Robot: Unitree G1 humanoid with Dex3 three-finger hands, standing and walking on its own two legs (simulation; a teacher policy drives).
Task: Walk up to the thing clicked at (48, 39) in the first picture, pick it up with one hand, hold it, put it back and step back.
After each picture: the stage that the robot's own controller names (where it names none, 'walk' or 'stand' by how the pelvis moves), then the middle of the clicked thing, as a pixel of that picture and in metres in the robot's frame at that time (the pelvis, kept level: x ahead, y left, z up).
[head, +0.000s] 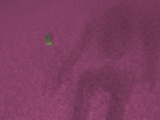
stand; (48, 40) +1.32 +0.39 -0.72
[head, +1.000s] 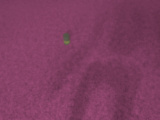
walk; (66, 39) +1.22 +0.20 -0.69
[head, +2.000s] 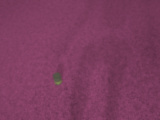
walk; (57, 78) +0.75 +0.20 -0.71
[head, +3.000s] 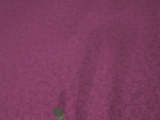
stand; (58, 113) +0.41 +0.23 -0.69
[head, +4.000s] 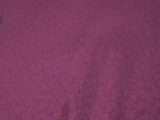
stand; out of the picture +0.37 +0.20 -0.72
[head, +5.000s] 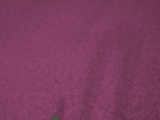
stand; out of the picture +0.39 +0.25 -0.72
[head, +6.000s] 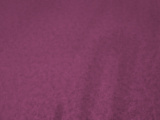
stand; out of the picture +0.39 +0.24 -0.73
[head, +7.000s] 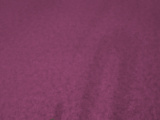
stand; out of the picture +0.40 +0.25 -0.73
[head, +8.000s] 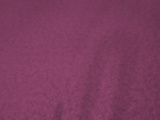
stand; out of the picture +0.39 +0.25 -0.73
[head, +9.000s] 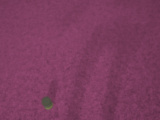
go down; (47, 103) +0.42 +0.24 -0.66
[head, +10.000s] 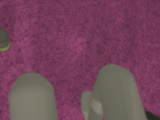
go down; (0, 40) +0.49 +0.27 -0.28
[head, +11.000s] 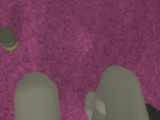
close in; (8, 40) +0.49 +0.27 -0.29
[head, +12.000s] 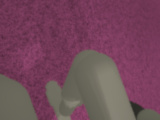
close in; out of the picture +0.47 +0.32 -0.23
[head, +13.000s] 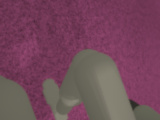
lift; out of the picture +0.46 +0.32 -0.23
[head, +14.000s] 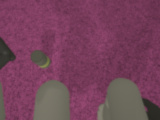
close; (41, 59) +0.47 +0.21 -0.35
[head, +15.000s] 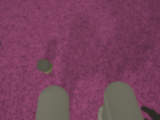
lift; (45, 66) +0.45 +0.20 -0.40
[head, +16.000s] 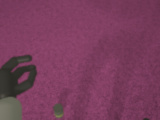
close; (58, 110) +0.41 +0.17 -0.65
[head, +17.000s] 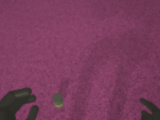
hold; (58, 100) +0.42 +0.18 -0.59
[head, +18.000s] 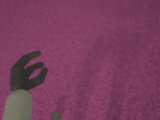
stand; (56, 117) +0.40 +0.19 -0.67
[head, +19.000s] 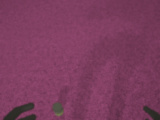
stand; (58, 109) +0.41 +0.18 -0.62
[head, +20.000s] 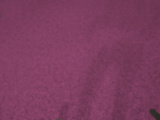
hold; out of the picture +0.39 +0.17 -0.66
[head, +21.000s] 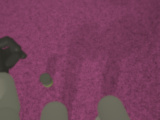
crouch; (46, 80) +0.44 +0.19 -0.51
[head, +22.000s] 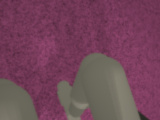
lower; out of the picture +0.46 +0.26 -0.24
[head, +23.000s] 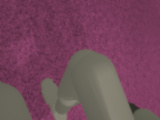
lower; out of the picture +0.44 +0.28 -0.24
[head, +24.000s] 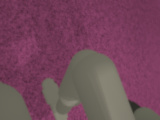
lower; out of the picture +0.44 +0.28 -0.24
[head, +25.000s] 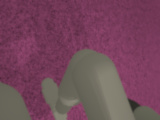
lower; out of the picture +0.45 +0.28 -0.24
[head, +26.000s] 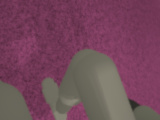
loosen; out of the picture +0.45 +0.28 -0.24
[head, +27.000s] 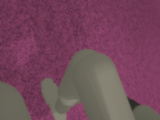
withdraw; out of the picture +0.41 +0.25 -0.23
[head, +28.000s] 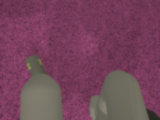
walk; (36, 68) +0.39 +0.18 -0.33
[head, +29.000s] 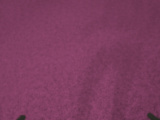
stand; out of the picture +0.31 +0.15 -0.68
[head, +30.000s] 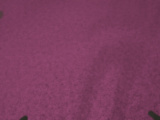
stand; out of the picture +0.32 +0.17 -0.69
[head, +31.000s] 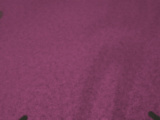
stand; out of the picture +0.31 +0.17 -0.69
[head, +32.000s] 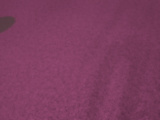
stand; out of the picture +0.32 +0.16 -0.75
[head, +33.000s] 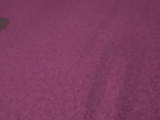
stand; out of the picture +0.29 +0.19 -0.75
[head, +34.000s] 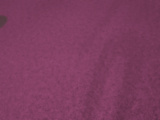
walk; out of the picture +0.29 +0.21 -0.75
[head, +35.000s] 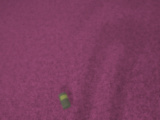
walk; (64, 100) +0.45 +0.18 -0.73
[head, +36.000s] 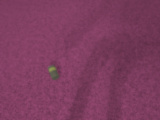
walk; (53, 72) +0.71 +0.24 -0.73
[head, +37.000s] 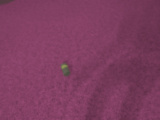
stand; (65, 69) +0.91 +0.20 -0.73
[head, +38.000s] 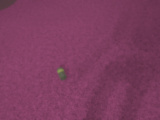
stand; (61, 73) +0.91 +0.22 -0.75
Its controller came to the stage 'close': yes
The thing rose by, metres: 0.01
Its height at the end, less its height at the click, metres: -0.02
